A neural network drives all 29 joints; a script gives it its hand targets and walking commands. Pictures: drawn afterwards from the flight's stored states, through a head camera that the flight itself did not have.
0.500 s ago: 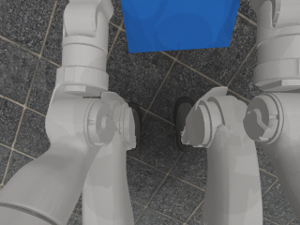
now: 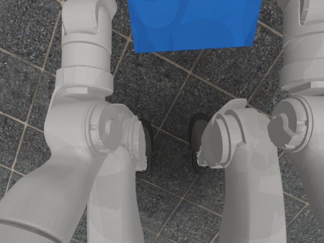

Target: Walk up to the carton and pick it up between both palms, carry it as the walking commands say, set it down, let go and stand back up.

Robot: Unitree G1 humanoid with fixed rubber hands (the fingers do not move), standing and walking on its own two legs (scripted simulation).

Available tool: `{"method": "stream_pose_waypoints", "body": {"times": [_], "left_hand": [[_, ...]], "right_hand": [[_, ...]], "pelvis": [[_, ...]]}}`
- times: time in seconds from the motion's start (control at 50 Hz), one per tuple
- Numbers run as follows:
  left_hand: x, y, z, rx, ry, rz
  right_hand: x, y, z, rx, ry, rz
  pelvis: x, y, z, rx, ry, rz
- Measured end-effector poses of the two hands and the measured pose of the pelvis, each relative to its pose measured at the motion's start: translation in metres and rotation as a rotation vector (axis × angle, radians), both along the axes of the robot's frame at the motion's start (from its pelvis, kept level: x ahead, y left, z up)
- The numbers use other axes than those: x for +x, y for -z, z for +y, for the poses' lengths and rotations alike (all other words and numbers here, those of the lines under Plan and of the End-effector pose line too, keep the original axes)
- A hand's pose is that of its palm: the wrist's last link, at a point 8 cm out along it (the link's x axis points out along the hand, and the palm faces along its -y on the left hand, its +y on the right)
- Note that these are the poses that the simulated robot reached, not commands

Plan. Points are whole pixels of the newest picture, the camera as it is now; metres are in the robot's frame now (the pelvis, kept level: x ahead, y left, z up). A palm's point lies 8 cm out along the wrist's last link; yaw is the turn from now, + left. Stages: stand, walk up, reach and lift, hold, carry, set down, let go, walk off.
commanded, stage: set down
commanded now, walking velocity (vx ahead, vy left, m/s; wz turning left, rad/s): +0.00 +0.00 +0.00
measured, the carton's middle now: out of the picture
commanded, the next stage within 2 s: none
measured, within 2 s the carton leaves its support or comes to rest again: rests again in 1.58 s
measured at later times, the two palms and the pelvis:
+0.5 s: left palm out of the picture +0.58 +0.12 -0.15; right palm out of the picture +0.58 -0.18 -0.15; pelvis +0.01 +0.00 +0.00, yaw +0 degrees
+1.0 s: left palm out of the picture +0.59 +0.12 -0.17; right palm out of the picture +0.58 -0.18 -0.16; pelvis +0.02 +0.00 -0.01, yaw +0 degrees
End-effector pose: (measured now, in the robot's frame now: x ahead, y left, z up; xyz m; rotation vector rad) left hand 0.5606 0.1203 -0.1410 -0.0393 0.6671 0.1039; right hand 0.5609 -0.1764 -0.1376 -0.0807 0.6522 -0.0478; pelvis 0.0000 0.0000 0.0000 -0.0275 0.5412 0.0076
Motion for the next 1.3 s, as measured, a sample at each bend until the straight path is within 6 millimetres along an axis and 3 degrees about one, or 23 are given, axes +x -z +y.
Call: {"method": "stream_pose_waypoints", "body": {"times": [1.3], "left_hand": [[0.029, 0.029, 0.002, -0.049, 0.009, -0.044]], "right_hand": [[0.026, 0.027, -0.004, 0.030, -0.016, -0.039]], "pelvis": [[0.024, 0.009, 0.002, -0.004, 0.002, 0.077]]}}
